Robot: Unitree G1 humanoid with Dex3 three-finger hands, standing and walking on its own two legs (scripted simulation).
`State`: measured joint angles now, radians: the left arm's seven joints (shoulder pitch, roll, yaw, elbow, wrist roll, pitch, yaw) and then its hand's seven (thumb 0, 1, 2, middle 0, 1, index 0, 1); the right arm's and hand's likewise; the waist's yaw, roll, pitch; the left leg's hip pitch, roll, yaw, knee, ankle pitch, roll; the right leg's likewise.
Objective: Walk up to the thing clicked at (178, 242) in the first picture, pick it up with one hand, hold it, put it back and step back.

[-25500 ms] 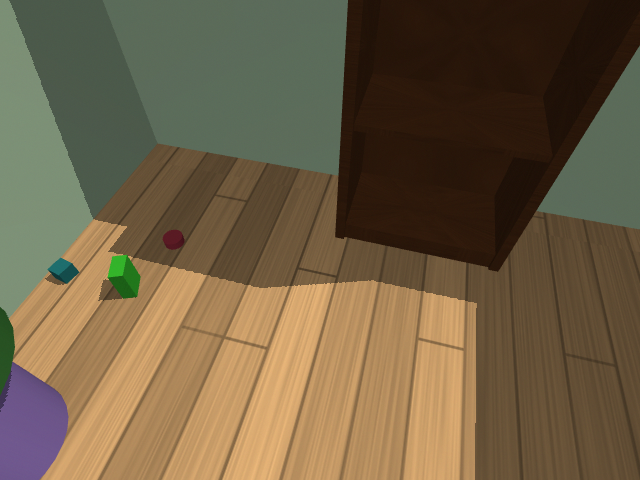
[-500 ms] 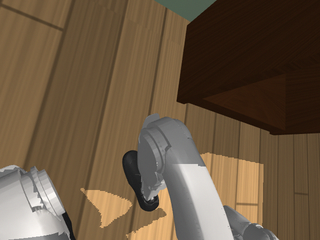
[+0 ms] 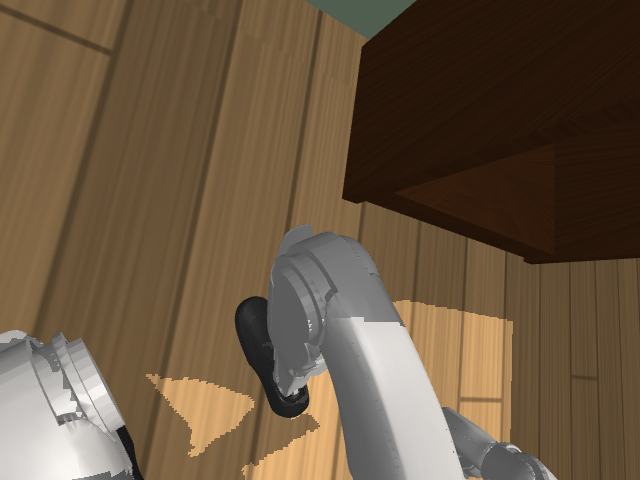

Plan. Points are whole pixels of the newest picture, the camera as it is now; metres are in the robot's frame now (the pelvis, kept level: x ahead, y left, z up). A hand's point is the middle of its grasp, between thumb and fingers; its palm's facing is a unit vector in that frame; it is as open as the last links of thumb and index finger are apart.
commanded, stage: open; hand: left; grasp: from above
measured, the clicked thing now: out of the picture +0.46 +0.33 -0.28
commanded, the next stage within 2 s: withdraw in 0.54 s
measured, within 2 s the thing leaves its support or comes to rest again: neither
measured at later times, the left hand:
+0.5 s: hand out of the picture +0.45 +0.32 -0.26, palm faces -0.43 -0.17 -0.89, open 13.7 cm
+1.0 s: hand out of the picture +0.47 +0.36 -0.17, palm faces -0.30 -0.10 -0.95, open 14.0 cm
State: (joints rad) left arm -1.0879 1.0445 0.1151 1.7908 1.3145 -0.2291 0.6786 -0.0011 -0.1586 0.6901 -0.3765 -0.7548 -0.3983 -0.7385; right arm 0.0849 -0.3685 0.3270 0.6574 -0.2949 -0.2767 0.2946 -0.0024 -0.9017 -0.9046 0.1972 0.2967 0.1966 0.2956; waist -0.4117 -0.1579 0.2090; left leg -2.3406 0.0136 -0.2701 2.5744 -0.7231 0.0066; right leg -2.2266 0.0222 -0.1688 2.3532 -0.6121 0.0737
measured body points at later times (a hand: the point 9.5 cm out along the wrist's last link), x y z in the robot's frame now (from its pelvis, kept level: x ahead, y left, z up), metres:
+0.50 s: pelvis +0.00 +0.00 +0.00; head +0.28 +0.13 +0.32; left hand +0.46 +0.33 -0.21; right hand +0.05 -0.25 -0.04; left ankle +0.06 +0.12 -0.27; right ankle +0.13 -0.13 -0.27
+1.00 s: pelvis +0.01 +0.00 +0.01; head +0.25 +0.12 +0.37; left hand +0.48 +0.36 -0.12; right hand +0.05 -0.26 -0.04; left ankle +0.06 +0.12 -0.27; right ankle +0.13 -0.13 -0.27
